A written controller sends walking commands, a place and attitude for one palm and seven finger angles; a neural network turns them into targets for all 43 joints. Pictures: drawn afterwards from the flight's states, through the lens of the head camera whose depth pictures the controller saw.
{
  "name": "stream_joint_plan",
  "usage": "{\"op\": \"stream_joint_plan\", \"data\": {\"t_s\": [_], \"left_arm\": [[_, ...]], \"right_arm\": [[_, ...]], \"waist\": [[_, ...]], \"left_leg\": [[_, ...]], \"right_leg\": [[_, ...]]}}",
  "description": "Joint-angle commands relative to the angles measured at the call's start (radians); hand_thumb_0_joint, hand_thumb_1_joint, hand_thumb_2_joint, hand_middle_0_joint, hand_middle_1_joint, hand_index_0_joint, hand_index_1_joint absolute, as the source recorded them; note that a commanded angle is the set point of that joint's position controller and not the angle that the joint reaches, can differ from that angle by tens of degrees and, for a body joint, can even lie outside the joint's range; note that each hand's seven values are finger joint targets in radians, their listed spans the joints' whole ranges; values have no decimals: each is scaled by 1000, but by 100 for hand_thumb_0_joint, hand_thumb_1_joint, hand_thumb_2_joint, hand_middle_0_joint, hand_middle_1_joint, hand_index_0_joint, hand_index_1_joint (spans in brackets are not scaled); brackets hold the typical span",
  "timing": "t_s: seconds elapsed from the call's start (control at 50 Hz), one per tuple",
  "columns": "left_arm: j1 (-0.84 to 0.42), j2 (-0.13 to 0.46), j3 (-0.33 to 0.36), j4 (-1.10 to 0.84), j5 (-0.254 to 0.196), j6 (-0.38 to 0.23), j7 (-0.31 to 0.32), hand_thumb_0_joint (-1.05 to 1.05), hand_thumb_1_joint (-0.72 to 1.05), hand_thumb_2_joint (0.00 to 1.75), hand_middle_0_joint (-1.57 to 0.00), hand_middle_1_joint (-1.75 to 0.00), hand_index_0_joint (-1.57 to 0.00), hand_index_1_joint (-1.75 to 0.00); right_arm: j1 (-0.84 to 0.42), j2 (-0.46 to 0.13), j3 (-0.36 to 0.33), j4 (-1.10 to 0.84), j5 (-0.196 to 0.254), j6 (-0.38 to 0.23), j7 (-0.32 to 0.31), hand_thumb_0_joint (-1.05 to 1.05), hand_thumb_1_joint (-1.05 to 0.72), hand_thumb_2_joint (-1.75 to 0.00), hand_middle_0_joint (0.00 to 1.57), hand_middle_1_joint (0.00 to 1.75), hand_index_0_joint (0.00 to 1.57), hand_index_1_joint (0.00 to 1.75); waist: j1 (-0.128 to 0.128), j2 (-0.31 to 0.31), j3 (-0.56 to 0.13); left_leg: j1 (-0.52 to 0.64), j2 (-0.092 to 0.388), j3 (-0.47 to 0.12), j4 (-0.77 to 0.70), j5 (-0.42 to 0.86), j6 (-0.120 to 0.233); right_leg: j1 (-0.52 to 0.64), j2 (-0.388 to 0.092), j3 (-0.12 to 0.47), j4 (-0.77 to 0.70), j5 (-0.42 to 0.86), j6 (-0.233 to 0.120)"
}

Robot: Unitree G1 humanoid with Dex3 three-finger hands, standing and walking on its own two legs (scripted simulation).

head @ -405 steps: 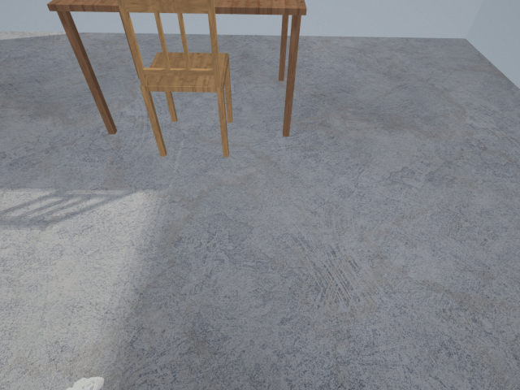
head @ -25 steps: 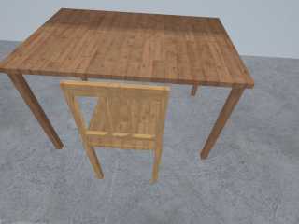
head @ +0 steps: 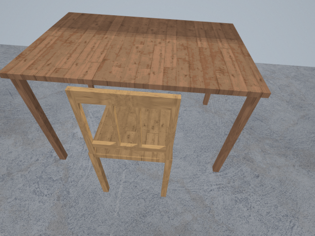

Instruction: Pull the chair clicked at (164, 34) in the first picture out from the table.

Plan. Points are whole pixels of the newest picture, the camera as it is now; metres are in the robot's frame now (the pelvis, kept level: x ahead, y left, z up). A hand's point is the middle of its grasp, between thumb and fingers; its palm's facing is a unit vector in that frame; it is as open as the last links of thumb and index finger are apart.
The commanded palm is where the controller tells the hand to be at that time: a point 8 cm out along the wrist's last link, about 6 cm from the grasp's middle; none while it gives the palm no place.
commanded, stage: shuffle to correct the standing spot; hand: left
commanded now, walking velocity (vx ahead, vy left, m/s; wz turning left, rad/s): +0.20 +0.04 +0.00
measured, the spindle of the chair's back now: (115, 126) +0.54 +0.20 -0.11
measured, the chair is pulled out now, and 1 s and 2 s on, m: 0.00 0.00 0.00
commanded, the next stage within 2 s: come to a stop and stand still in 0.26 s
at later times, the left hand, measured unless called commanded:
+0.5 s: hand out of the picture +0.07 +0.18 -0.18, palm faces +0.11 -0.98 -0.13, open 7.3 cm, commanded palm none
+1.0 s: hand out of the picture +0.11 +0.19 -0.17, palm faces +0.02 -0.97 -0.23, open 7.4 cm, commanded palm none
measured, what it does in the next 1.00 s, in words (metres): steps on the spot: left foot, then right foot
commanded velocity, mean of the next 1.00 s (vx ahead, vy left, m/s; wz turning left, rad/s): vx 0.01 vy -0.03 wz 0.00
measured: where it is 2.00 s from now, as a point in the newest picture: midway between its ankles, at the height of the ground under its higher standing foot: outside the picture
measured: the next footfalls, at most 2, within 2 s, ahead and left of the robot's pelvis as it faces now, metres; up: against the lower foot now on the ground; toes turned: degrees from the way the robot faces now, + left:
left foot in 0.52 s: +0.18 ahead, +0.14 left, +0.00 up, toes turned +4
right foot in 0.90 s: +0.12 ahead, -0.10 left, +0.00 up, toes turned -3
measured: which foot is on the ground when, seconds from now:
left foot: down 0.00-0.32, up 0.34-0.50, down 0.52-1.00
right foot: down 0.00-0.54, up 0.56-0.88, down 0.90-1.00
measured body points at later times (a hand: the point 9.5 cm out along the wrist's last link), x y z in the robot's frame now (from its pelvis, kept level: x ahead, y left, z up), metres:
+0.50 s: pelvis +0.09 +0.03 -0.01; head +0.10 +0.04 +0.44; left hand +0.07 +0.23 -0.17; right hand +0.09 -0.19 -0.16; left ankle +0.12 +0.13 -0.73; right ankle +0.05 -0.10 -0.74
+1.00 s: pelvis +0.08 +0.01 +0.00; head +0.09 +0.00 +0.45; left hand +0.11 +0.25 -0.15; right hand +0.11 -0.22 -0.17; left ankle +0.14 +0.14 -0.74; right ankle +0.08 -0.09 -0.74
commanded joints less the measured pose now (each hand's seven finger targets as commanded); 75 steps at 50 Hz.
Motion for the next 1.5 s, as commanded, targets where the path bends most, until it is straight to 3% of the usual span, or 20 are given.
{"op": "stream_joint_plan", "data": {"t_s": [0.0, 0.08, 0.16, 0.24, 0.26, 0.3, 0.34, 0.4, 0.44, 0.48, 0.5, 0.54, 0.66, 0.8, 0.84, 0.86, 0.92, 0.96, 1.08, 1.48], "left_arm": [[99, 103, 30, -29, 0, -14, 3, 0, 90, 90, -20, -30, -20, -30], [70, 103, 36, -45, 1, -15, -2, 0, 90, 90, -20, -30, -20, -30], [4, 33, 19, -80, 9, -35, -11, 0, 90, 90, -20, -30, -20, -30], [37, 18, 21, -62, -4, -52, -15, 0, 90, 90, -20, -30, -20, -30], [115, 36, 29, -36, -5, -56, -13, 0, 90, 90, -20, -30, -20, -30], [277, 166, 53, 15, -10, -62, 2, 0, 90, 90, -20, -30, -20, -30], [247, 143, 51, 19, -3, -63, 14, 0, 90, 90, -20, -30, -20, -30], [83, 113, 42, -31, 11, -49, 24, 0, 90, 90, -20, -30, -20, -30], [-10, 106, 35, -52, -1, -37, 20, 0, 90, 90, -20, -30, -20, -30], [31, 61, 19, -47, -10, -22, 17, 0, 90, 90, -20, -30, -20, -30], [66, 48, 18, -43, -13, -10, 20, 0, 90, 90, -20, -30, -20, -30], [62, 30, 14, -26, -8, 5, 25, 0, 90, 90, -20, -30, -20, -30], [30, 81, 25, -47, -6, 22, 17, 0, 90, 90, -20, -30, -20, -30], [39, 59, 31, -82, -2, 27, 9, 0, 90, 90, -20, -30, -20, -30], [54, 100, 29, -77, 8, 11, 13, 0, 90, 90, -20, -30, -20, -30], [-2, 147, 24, -90, 7, 4, 13, 0, 90, 90, -20, -30, -20, -30], [-96, 167, 18, -104, -5, -10, 14, 0, 90, 90, -20, -30, -20, -30], [-100, 147, 8, -88, -10, -19, 10, 0, 90, 90, -20, -30, -20, -30], [-34, 133, 4, -40, -13, -14, 7, 0, 90, 90, -20, -30, -20, -30], [73, 71, -9, 27, -13, -34, 17, 0, 90, 90, -20, -30, -20, -30]], "right_arm": [[62, -74, -12, -43, -3, -15, -2, 0, -90, -90, 20, 30, 20, 30], [96, -76, -15, -43, -2, -26, -2, 0, -90, -90, 20, 30, 20, 30], [194, -133, -18, -12, -1, -55, -18, 0, -90, -90, 20, 30, 20, 30], [135, -116, -2, -13, -3, -64, -27, 0, -90, -90, 20, 30, 20, 30], [95, -107, -1, -28, 3, -67, -27, 0, -90, -90, 20, 30, 20, 30], [48, -57, -1, -76, 6, -77, -15, 0, -90, -90, 20, 30, 20, 30], [-65, -69, -15, -107, 0, -61, -9, 0, -90, -90, 20, 30, 20, 30], [-46, -19, -12, -100, 8, -45, 4, 0, -90, -90, 20, 30, 20, 30], [65, 10, -1, -50, 8, -36, -1, 0, -90, -90, 20, 30, 20, 30], [104, -70, -7, -18, 5, -52, -11, 0, -90, -90, 20, 30, 20, 30], [80, -130, -13, -33, 0, -48, -17, 0, -90, -90, 20, 30, 20, 30], [14, -154, -15, -48, -1, -43, -24, 0, -90, -90, 20, 30, 20, 30], [2, -191, -42, -66, 0, -28, -56, 0, -90, -90, 20, 30, 20, 30], [-110, -189, -56, -117, -7, -6, -37, 0, -90, -90, 20, 30, 20, 30], [-115, -135, -49, -123, 7, 2, -24, 0, -90, -90, 20, 30, 20, 30], [-102, -85, -37, -132, 13, 13, -16, 0, -90, -90, 20, 30, 20, 30], [-92, -77, -27, -105, -2, 21, -4, 0, -90, -90, 20, 30, 20, 30], [-43, -85, -21, -69, 3, 4, -6, 0, -90, -90, 20, 30, 20, 30], [-36, -91, -8, -26, 4, -2, -7, 0, -90, -90, 20, 30, 20, 30], [27, -65, 0, 7, 13, -26, -22, 0, -90, -90, 20, 30, 20, 30]], "waist": [[6, -76, 165], [-11, -12, 182], [-42, 216, 147], [10, 124, 86], [46, 65, 50], [87, -221, -3], [96, -177, 89], [18, -129, 102], [-43, -117, 54], [-23, 56, 36], [-3, 127, 42], [6, 166, 100], [-22, 171, -65], [21, 142, -61], [27, -28, -15], [-7, -172, 32], [-21, -223, 92], [-37, -148, 44], [-3, 18, 151], [1, 13, 84]], "left_leg": [[-152, 3, -35, -54, -203, 18], [-107, 23, -65, -79, -236, 30], [68, 221, -323, -259, -55, 141], [41, 193, -183, -100, 384, 146], [-76, 130, -110, -3, 320, 102], [-401, -31, 72, 322, -201, 17], [-498, 35, -20, 537, -312, 9], [-309, 63, -40, 350, -242, 1], [-12, 6, 39, 46, 72, -27], [108, 116, -86, -75, 396, -6], [23, 230, -201, -131, 448, 51], [-94, 263, -266, -220, 387, 84], [200, 326, -218, -106, 953, 172], [-21, 262, -132, -119, 440, 124], [-133, 134, -78, -29, 45, 30], [-144, 45, -11, 5, -114, -21], [-36, 25, -20, 55, -2, -25], [32, 37, -40, -39, 86, -25], [-26, 66, -80, -172, 12, -27], [34, 86, -74, -177, 153, -19]], "right_leg": [[-70, -81, 145, -173, -354, -100], [-139, -59, 107, -116, -350, -107], [-266, 48, -73, 222, -132, -68], [-75, 27, -55, 55, -99, -77], [109, 1, -4, -12, 48, -95], [401, -312, 355, -149, 353, -237], [300, -363, 387, -181, 409, -314], [84, -283, 174, -155, 445, -243], [-63, -154, 18, -85, 329, -149], [-115, -44, -19, 40, 87, -57], [-73, -8, -32, 46, -97, -26], [-5, 7, -36, 98, -133, -20], [-146, 11, 28, 298, -254, -22], [7, 23, 10, 137, -94, -28], [62, -28, 104, -116, 45, -37], [-33, -143, 230, -210, -57, -86], [-190, -144, 248, -283, -152, -126], [-138, -100, 166, -196, -1, -108], [-129, -34, 130, -232, -181, -65], [-20, -25, 91, -195, 73, -60]]}}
